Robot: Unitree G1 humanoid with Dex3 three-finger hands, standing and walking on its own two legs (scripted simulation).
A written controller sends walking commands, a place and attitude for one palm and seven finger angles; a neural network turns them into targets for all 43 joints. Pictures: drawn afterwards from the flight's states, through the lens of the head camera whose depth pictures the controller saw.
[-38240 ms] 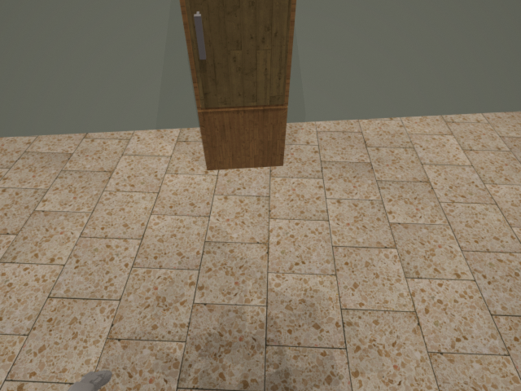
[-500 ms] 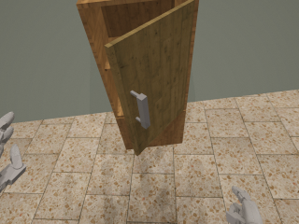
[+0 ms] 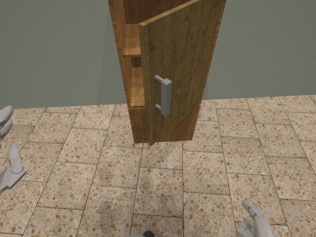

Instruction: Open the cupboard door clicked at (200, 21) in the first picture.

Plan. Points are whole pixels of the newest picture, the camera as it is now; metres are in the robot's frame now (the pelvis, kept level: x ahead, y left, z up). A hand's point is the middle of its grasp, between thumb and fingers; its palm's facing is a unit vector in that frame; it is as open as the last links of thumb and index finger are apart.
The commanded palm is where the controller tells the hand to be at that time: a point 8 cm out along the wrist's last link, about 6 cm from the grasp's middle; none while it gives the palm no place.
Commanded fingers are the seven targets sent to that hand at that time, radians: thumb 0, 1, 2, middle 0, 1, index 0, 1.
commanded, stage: step back with the hand held close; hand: left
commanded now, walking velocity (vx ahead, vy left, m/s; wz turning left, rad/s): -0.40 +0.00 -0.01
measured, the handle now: (161, 96) +0.58 +0.02 -0.01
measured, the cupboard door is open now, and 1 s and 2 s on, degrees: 42 42 42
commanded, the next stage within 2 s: stop stepping back and stand still in 0.78 s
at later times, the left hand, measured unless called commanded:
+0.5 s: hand (19, 191) +0.17 +0.24 +0.16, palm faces +0.26 -0.81 -0.52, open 7.4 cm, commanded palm +0.08 +0.30 +0.18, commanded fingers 0.00 0.90 0.90 -0.20 -0.30 -0.20 -0.30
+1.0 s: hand out of the picture -0.01 +0.16 +0.16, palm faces +0.30 -0.77 -0.57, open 7.4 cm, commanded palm -0.07 +0.21 +0.18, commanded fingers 0.00 0.90 0.90 -0.20 -0.30 -0.20 -0.30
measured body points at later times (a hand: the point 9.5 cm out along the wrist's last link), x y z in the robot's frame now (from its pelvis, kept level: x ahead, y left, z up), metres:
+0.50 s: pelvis -0.08 +0.01 +0.00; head -0.02 +0.01 +0.45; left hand +0.15 +0.29 +0.18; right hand +0.11 -0.23 -0.08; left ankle -0.05 +0.11 -0.74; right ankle -0.11 -0.09 -0.71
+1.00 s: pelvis -0.24 -0.08 +0.01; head -0.21 -0.10 +0.46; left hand -0.03 +0.20 +0.19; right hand -0.11 -0.34 -0.10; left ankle -0.27 +0.07 -0.68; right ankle -0.23 -0.09 -0.74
